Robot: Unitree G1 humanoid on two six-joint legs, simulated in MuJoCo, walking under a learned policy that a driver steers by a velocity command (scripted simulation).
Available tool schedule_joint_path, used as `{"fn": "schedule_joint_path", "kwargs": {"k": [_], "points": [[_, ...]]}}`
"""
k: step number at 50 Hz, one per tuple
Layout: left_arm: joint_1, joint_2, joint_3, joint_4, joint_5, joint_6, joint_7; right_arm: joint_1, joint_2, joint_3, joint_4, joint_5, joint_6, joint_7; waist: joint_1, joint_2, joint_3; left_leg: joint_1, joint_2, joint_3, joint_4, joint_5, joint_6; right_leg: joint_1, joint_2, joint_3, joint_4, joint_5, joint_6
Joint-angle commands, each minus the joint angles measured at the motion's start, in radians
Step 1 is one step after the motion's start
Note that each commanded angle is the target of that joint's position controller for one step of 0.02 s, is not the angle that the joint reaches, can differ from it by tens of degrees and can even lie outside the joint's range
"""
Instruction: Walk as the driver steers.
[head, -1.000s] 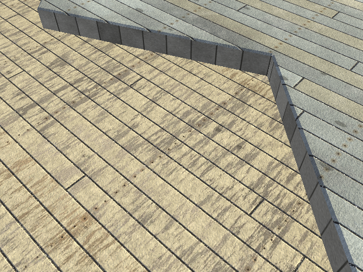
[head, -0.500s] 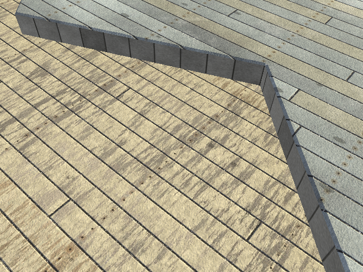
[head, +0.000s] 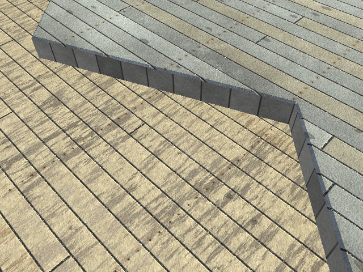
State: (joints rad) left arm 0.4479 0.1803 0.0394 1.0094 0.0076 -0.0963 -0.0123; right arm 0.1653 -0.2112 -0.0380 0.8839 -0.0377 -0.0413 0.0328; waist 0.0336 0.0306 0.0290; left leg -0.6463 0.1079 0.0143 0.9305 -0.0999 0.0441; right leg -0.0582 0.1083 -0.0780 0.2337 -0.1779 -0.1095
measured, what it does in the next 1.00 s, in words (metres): walks ahead: left foot, then right foot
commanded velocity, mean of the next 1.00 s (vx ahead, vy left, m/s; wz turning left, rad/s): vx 0.50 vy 0.00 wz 0.00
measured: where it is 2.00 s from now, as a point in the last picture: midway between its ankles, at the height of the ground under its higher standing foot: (194, 157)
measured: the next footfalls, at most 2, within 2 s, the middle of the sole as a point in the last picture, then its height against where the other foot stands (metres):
left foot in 0.26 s outside the picture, level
right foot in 0.82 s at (216, 242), level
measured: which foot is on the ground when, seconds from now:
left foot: up 0.00-0.24, down 0.26-0.84, up 0.86-1.00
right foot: down 0.00-0.28, up 0.30-0.80, down 0.82-1.00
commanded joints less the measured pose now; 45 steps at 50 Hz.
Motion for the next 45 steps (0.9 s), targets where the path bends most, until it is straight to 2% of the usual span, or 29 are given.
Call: {"fn": "schedule_joint_path", "kwargs": {"k": [1, 6, 9, 11, 12, 13, 14, 15, 16, 17, 18, 19, 20, 21, 23, 26, 30, 34, 36, 38, 39, 40, 41, 42, 43, 44, 45], "points": [[0.047, 0.106, 0.013, -0.029, -0.004, -0.016, 0.005, -0.098, -0.029, 0.0, -0.069, 0.007, -0.005, 0.005, -0.001, -0.064, 0.075, -0.042, -0.008, 0.025, -0.136, 0.11, -0.017, -0.031, -0.275, 0.184, -0.143, 0.202, -0.093], [0.133, 0.108, 0.005, 0.011, 0.008, -0.012, 0.019, -0.239, -0.031, 0.004, -0.106, 0.013, -0.009, 0.005, 0.04, -0.082, 0.088, -0.037, -0.05, 0.057, -0.29, 0.12, -0.004, 0.107, -0.293, 0.159, -0.089, 0.361, -0.086], [0.142, 0.123, 0.006, 0.029, 0.018, -0.007, 0.029, -0.269, -0.039, 0.001, -0.123, 0.013, -0.018, 0.003, 0.033, -0.093, 0.093, -0.009, -0.074, 0.066, -0.346, 0.025, 0.029, 0.189, -0.325, 0.159, -0.026, 0.497, -0.091], [0.103, 0.137, 0.008, 0.03, 0.019, -0.005, 0.033, -0.184, -0.052, -0.008, -0.1, 0.013, -0.027, -0.005, -0.017, -0.113, 0.05, 0.154, -0.127, 0.091, -0.393, -0.055, 0.065, 0.185, -0.32, 0.13, 0.091, 0.76, -0.067], [0.093, 0.147, 0.009, 0.034, 0.019, -0.003, 0.032, -0.065, -0.07, -0.019, -0.061, 0.013, -0.033, -0.014, -0.068, -0.111, -0.011, 0.301, -0.162, 0.103, -0.432, -0.061, 0.089, 0.171, -0.306, 0.115, 0.224, 0.868, -0.053], [0.068, 0.149, 0.008, 0.028, 0.013, -0.002, 0.031, 0.117, -0.104, -0.036, -0.001, 0.003, -0.043, -0.026, -0.146, -0.091, -0.107, 0.542, -0.144, 0.078, -0.471, -0.019, 0.122, 0.07, -0.271, 0.081, 0.42, 0.799, -0.032], [0.054, 0.116, -0.004, -0.012, 0.002, -0.005, 0.028, 0.307, -0.193, -0.061, 0.032, -0.024, -0.05, -0.039, -0.207, -0.002, -0.245, 0.818, 0.095, -0.181, -0.473, -0.124, 0.181, -0.156, -0.221, 0.045, 0.727, 0.428, -0.015], [0.171, 0.046, -0.01, -0.013, -0.04, -0.006, 0.018, 0.324, -0.247, -0.079, 0.041, -0.012, -0.038, -0.033, -0.146, 0.239, -0.374, 1.038, 0.341, -0.687, -0.607, -0.184, 0.335, -0.492, -0.023, 0.022, 1.105, -0.305, 0.028], [0.102, 0.145, 0.015, -0.009, -0.01, -0.003, 0.023, 0.234, -0.191, -0.069, 0.028, 0.016, -0.027, -0.024, -0.126, 0.05, -0.26, 0.935, 0.29, -0.644, -0.65, -0.185, 0.305, -0.595, -0.083, 0.13, 1.158, -0.266, 0.01], [-0.004, 0.133, 0.016, -0.043, -0.005, -0.007, 0.019, 0.142, -0.138, -0.052, 0.018, 0.023, -0.032, -0.02, -0.101, 0.012, -0.13, 0.794, 0.25, -0.477, -0.668, -0.119, 0.275, -0.609, -0.124, 0.136, 1.119, -0.177, 0.008], [-0.041, 0.109, 0.013, -0.05, -0.002, -0.008, 0.016, 0.103, -0.09, -0.04, 0.024, 0.019, -0.041, -0.017, -0.068, -0.03, -0.051, 0.662, 0.207, -0.373, -0.704, 0.003, 0.24, -0.569, -0.158, 0.13, 1.053, -0.13, 0.011], [-0.07, 0.1, 0.018, -0.056, 0.015, 0.006, 0.011, 0.093, -0.049, -0.026, 0.039, 0.02, -0.048, -0.019, -0.033, -0.041, -0.012, 0.574, 0.136, -0.28, -0.725, 0.057, 0.179, -0.519, -0.187, 0.134, 0.988, -0.104, 0.012], [-0.019, 0.07, 0.012, -0.048, 0.026, 0.022, 0.003, 0.103, -0.049, -0.024, 0.055, 0.02, -0.054, -0.024, -0.007, 0.018, -0.021, 0.53, 0.135, -0.24, -0.738, 0.098, 0.18, -0.468, -0.188, 0.124, 0.959, -0.101, 0.024], [-0.016, 0.06, 0.011, -0.041, 0.031, 0.034, -0.001, 0.133, -0.041, -0.021, 0.071, 0.021, -0.063, -0.025, 0.0, 0.015, -0.015, 0.511, 0.122, -0.218, -0.747, 0.151, 0.18, -0.453, -0.19, 0.117, 0.944, -0.099, 0.032], [-0.054, 0.052, 0.012, -0.053, 0.033, 0.047, -0.01, 0.172, -0.061, -0.023, 0.096, 0.028, -0.075, -0.026, 0.011, 0.011, 0.004, 0.492, 0.1, -0.167, -0.774, 0.167, 0.18, -0.484, -0.196, 0.096, 0.9, -0.071, 0.048], [-0.209, 0.066, 0.012, -0.106, 0.031, 0.054, -0.016, 0.233, -0.076, -0.021, 0.118, 0.028, -0.073, -0.028, -0.012, 0.012, 0.05, 0.508, 0.078, -0.119, -0.809, 0.194, 0.171, -0.584, -0.219, 0.065, 0.777, 0.041, 0.071], [-0.377, 0.054, -0.001, -0.157, 0.016, 0.052, -0.019, 0.298, -0.077, -0.014, 0.136, 0.027, -0.071, -0.029, -0.053, 0.025, 0.068, 0.544, 0.054, -0.071, -0.815, 0.25, 0.149, -0.575, -0.202, 0.026, 0.544, 0.165, 0.082], [-0.488, 0.063, -0.004, -0.189, 0.012, 0.048, -0.017, 0.372, -0.084, -0.012, 0.165, 0.02, -0.067, -0.037, -0.088, 0.036, 0.082, 0.661, 0.084, -0.066, -0.791, 0.292, 0.152, -0.573, -0.173, 0.006, 0.417, 0.176, 0.063], [-0.518, 0.074, -0.001, -0.204, 0.012, 0.043, -0.015, 0.384, -0.092, -0.014, 0.178, 0.014, -0.064, -0.045, -0.088, 0.037, 0.094, 0.725, 0.112, -0.071, -0.764, 0.336, 0.157, -0.577, -0.167, 0.008, 0.377, 0.125, 0.044], [-0.491, 0.082, 0.005, -0.203, 0.013, 0.034, -0.011, 0.365, -0.104, -0.018, 0.183, 0.01, -0.061, -0.051, -0.063, 0.036, 0.083, 0.759, 0.123, -0.056, -0.695, 0.479, 0.146, -0.508, -0.141, -0.003, 0.33, 0.052, 0.015], [-0.431, 0.092, 0.012, -0.184, 0.014, 0.028, -0.006, 0.35, -0.11, -0.019, 0.184, 0.01, -0.06, -0.053, -0.034, 0.044, 0.05, 0.758, 0.117, -0.04, -0.62, 0.617, 0.133, -0.413, -0.11, -0.018, 0.308, 0.012, -0.003], [-0.305, 0.105, 0.023, -0.141, 0.016, 0.02, 0.002, 0.336, -0.118, -0.021, 0.185, 0.013, -0.057, -0.052, 0.019, 0.034, -0.011, 0.738, 0.095, -0.019, -0.478, 0.706, 0.118, -0.26, -0.075, -0.035, 0.259, 0.018, -0.024], [-0.125, 0.141, 0.041, -0.081, 0.03, 0.009, 0.012, 0.325, -0.112, -0.018, 0.177, 0.017, -0.056, -0.05, 0.086, 0.002, -0.108, 0.627, 0.051, 0.013, -0.274, 0.619, 0.097, -0.021, -0.1, -0.001, 0.233, 0.04, -0.058], [0.041, 0.238, 0.066, -0.055, 0.059, 0.001, 0.024, 0.348, -0.055, -0.002, 0.138, 0.041, -0.058, -0.043, 0.117, -0.128, -0.247, 0.348, -0.025, 0.063, 0.062, 0.241, 0.064, 0.275, -0.363, 0.32, 0.209, -0.073, -0.138], [0.056, 0.272, 0.079, -0.045, 0.036, 0.016, 0.014, 0.418, -0.038, -0.008, 0.142, 0.06, -0.06, -0.036, 0.084, -0.284, -0.351, 0.094, -0.198, 0.035, 0.368, -0.423, 0.043, 0.405, -0.547, 0.758, 0.054, -0.125, -0.255], [-0.062, 0.224, 0.067, -0.064, 0.009, 0.025, 0.007, 0.329, -0.107, -0.026, 0.133, 0.033, -0.055, -0.039, 0.045, -0.124, -0.208, -0.002, -0.119, -0.062, 0.407, -0.359, 0.059, 0.287, -0.493, 0.654, 0.031, -0.176, -0.216], [-0.154, 0.165, 0.051, -0.08, 0.003, 0.021, 0.004, 0.245, -0.09, -0.025, 0.107, 0.028, -0.06, -0.034, 0.023, -0.076, -0.091, -0.008, -0.081, -0.061, 0.367, -0.268, 0.059, 0.141, -0.457, 0.52, 0.002, -0.137, -0.19]]}}
Velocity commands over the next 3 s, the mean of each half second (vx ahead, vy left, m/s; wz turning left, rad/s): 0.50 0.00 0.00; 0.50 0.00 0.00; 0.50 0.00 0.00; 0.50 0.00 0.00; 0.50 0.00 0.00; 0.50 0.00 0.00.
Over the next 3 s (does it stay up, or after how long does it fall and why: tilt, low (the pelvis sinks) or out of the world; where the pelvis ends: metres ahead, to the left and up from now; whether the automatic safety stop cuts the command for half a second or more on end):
stays up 1.64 0.10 0.14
